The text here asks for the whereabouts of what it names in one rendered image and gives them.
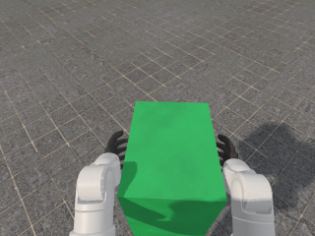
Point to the robot right hand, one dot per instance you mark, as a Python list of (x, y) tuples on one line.
[(228, 148)]

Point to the left robot forearm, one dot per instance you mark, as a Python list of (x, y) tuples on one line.
[(95, 194)]

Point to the right robot forearm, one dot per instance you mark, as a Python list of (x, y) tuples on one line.
[(251, 197)]

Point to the carton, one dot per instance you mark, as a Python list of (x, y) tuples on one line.
[(171, 182)]

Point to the robot left hand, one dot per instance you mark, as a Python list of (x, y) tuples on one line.
[(113, 146)]

